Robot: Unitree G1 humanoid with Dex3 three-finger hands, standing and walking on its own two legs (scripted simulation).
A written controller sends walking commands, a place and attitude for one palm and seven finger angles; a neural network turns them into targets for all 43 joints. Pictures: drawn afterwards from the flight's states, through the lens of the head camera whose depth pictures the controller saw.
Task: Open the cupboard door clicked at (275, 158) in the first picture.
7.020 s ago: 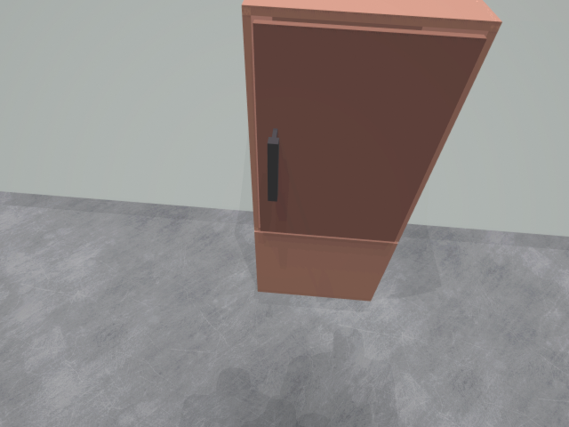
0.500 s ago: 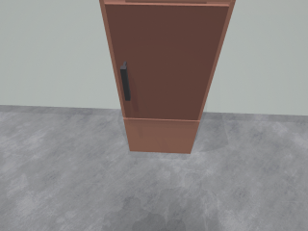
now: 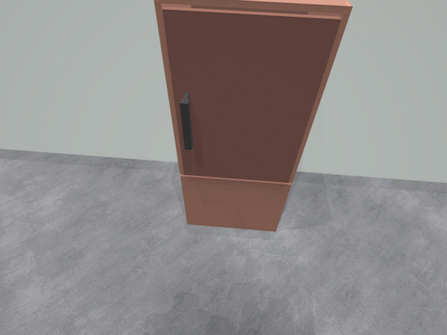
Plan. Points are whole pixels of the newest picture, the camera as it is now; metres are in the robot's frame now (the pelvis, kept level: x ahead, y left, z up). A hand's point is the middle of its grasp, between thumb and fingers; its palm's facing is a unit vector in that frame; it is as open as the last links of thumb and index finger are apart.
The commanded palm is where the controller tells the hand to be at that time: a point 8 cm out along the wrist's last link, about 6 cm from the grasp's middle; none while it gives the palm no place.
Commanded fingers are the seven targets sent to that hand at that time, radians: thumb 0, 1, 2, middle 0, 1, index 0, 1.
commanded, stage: shuffle to correct the standing spot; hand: left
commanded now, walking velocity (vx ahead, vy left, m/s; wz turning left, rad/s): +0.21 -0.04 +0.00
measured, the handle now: (188, 121) +0.70 +0.16 -0.05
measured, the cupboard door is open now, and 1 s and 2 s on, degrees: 0 0 0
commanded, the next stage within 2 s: come to a stop and stand still in 0.46 s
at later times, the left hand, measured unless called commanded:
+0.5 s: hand (156, 309) +0.21 +0.16 -0.17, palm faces -0.02 -0.98 -0.21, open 7.3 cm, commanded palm none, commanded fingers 0.00 0.90 0.90 -0.20 -0.30 -0.20 -0.30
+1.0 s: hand (171, 301) +0.22 +0.13 -0.16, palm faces +0.10 -0.97 -0.23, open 7.4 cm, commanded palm none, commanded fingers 0.00 0.90 0.90 -0.20 -0.30 -0.20 -0.30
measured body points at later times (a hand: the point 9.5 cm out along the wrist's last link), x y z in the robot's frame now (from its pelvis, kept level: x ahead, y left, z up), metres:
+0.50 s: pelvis +0.13 -0.03 +0.00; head +0.19 -0.04 +0.44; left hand +0.21 +0.21 -0.15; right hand +0.02 -0.21 -0.15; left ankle -0.01 +0.11 -0.73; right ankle +0.24 -0.14 -0.71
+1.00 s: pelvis +0.19 -0.06 +0.01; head +0.23 -0.06 +0.45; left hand +0.22 +0.18 -0.15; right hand +0.32 -0.28 -0.14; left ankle +0.19 +0.08 -0.69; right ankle +0.25 -0.13 -0.73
